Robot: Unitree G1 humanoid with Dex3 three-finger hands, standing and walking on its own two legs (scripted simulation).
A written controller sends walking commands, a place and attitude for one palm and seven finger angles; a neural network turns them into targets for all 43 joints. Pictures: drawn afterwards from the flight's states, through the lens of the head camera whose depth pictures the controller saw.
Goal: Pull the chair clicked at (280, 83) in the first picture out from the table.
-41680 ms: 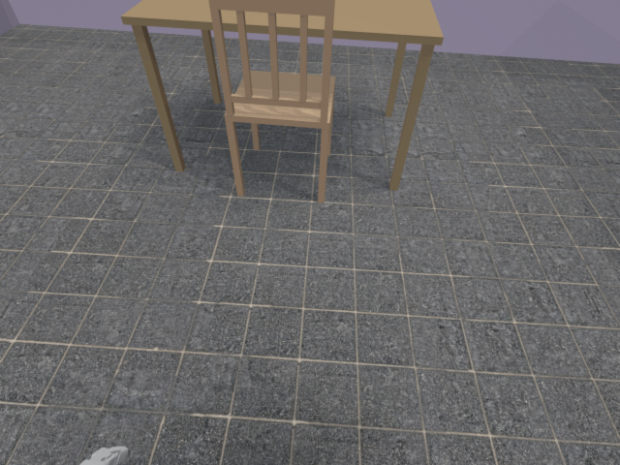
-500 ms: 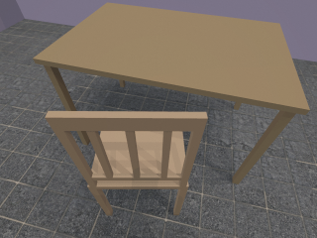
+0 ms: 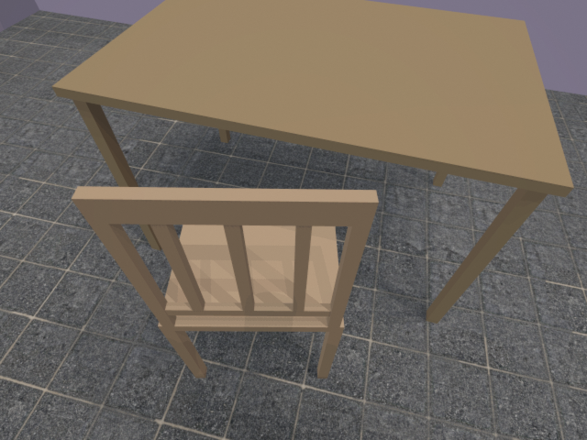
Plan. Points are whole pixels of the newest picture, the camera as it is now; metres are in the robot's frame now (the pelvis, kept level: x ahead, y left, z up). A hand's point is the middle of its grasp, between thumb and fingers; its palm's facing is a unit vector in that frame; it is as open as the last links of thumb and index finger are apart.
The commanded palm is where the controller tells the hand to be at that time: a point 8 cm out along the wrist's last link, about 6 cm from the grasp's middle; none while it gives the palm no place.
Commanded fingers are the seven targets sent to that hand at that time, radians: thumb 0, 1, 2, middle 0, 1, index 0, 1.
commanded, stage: come to a stop and stand still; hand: left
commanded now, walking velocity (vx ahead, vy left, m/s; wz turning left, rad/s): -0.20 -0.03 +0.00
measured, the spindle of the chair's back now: (241, 271) +0.40 +0.12 -0.09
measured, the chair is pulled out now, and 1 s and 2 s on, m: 0.22 0.22 0.22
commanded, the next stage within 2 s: look again from close up in 1.18 s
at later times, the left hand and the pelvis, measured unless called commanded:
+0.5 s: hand out of the picture -0.03 +0.19 -0.18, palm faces +0.05 -0.98 -0.19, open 7.4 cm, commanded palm none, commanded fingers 0.00 0.90 0.90 -0.20 -0.30 -0.20 -0.30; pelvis -0.03 +0.01 +0.00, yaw +2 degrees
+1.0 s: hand out of the picture +0.01 +0.20 -0.17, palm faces +0.05 -0.98 -0.21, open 7.3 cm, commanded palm none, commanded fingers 0.00 0.90 0.90 -0.20 -0.30 -0.20 -0.30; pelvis +0.01 +0.03 +0.00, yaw +2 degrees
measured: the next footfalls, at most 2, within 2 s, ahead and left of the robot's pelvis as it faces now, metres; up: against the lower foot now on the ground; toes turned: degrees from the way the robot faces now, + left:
none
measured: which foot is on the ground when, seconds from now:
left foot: down 0.00-1.00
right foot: down 0.00-1.00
